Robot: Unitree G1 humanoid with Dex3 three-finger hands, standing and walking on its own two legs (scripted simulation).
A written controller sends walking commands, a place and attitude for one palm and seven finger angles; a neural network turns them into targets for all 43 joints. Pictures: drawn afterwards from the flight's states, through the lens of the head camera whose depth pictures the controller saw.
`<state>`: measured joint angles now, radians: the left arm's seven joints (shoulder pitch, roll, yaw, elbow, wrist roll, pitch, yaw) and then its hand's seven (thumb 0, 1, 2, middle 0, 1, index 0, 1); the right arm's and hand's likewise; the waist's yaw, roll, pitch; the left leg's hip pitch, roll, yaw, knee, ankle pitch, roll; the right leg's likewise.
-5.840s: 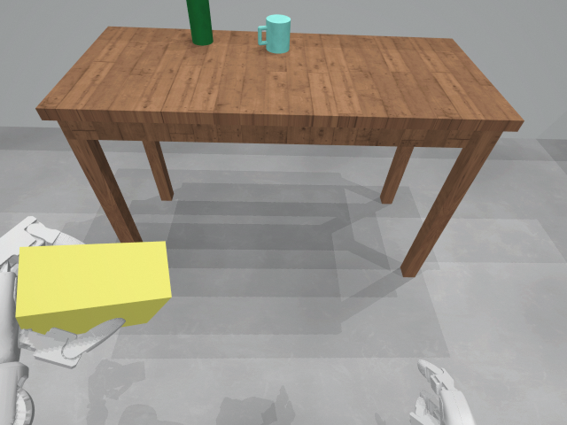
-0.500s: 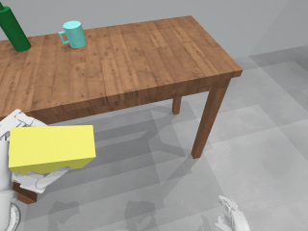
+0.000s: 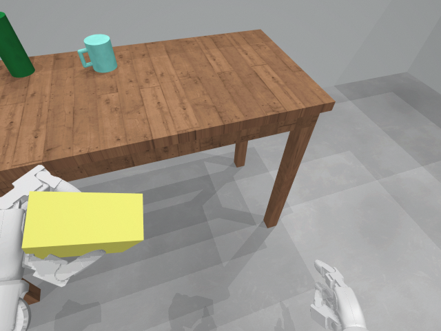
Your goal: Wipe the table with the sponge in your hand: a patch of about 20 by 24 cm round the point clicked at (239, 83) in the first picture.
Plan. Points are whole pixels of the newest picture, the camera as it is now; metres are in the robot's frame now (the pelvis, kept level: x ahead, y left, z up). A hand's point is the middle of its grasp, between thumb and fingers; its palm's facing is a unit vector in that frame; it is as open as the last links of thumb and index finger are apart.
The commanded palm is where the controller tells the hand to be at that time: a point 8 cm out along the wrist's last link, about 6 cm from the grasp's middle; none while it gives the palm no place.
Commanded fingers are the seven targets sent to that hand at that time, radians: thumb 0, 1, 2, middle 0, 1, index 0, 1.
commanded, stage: shuffle to correct the standing spot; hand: left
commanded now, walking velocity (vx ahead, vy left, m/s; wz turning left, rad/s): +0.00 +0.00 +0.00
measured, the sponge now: (101, 227) +0.23 +0.18 +0.14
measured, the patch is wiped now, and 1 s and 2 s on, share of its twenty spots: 0.00 0.00 0.00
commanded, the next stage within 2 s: come to a stop and stand still in 1.80 s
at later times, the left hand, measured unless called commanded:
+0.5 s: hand (42, 182) +0.28 +0.28 +0.16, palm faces +0.36 -0.85 -0.38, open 10.2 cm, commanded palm +0.22 +0.31 +0.18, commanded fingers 0.00 0.10 1.30 -1.20 -1.60 -1.20 -1.60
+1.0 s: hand (33, 148) +0.33 +0.31 +0.17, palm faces +0.35 -0.85 -0.39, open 10.2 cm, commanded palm +0.29 +0.36 +0.18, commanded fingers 0.00 0.10 1.30 -1.20 -1.60 -1.20 -1.60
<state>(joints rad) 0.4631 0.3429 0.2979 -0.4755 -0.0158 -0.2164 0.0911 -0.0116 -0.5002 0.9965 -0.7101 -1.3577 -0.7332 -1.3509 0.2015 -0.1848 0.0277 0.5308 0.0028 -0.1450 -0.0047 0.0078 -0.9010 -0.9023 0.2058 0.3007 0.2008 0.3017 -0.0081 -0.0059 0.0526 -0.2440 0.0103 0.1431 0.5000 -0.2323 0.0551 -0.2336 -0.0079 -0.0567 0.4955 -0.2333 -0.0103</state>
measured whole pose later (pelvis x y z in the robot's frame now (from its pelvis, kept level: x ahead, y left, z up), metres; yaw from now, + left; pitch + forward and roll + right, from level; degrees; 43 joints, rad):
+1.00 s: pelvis +0.11 +0.09 -0.01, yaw -3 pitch -3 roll +3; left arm 0.43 0.35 0.36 -0.55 -0.02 -0.22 0.10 -0.01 -0.50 1.00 -0.71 -1.36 -0.74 -1.35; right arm 0.22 -0.23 0.00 0.60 -0.02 -0.12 -0.03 0.01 -0.90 -0.90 0.21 0.30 0.20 0.30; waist 0.04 -0.09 0.09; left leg -0.40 0.12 0.05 0.69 -0.27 0.00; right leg -0.31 -0.13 -0.13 0.66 -0.30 -0.02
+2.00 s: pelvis +0.22 +0.19 +0.00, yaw -2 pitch -2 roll +3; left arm 0.42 0.31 0.32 -0.42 -0.02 -0.19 0.15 -0.01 -0.50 1.00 -0.71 -1.36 -0.74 -1.35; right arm 0.23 -0.25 -0.01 0.65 -0.01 -0.11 -0.04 0.01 -0.90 -0.90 0.21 0.30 0.20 0.30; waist 0.02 -0.04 0.08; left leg -0.40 0.06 0.08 0.70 -0.23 0.00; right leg -0.20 -0.07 -0.11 0.56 -0.31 -0.03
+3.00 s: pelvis +0.24 +0.26 +0.00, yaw -4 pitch -2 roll -2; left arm 0.38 0.32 0.35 -0.45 -0.01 -0.19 0.11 -0.01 -0.50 1.00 -0.71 -1.35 -0.74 -1.35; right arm 0.22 -0.18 0.04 0.60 0.02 -0.15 -0.01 0.01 -0.90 -0.90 0.21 0.30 0.20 0.30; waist 0.04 0.00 0.07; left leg -0.25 -0.03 0.06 0.50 -0.21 0.08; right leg -0.19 0.00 -0.01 0.45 -0.22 0.02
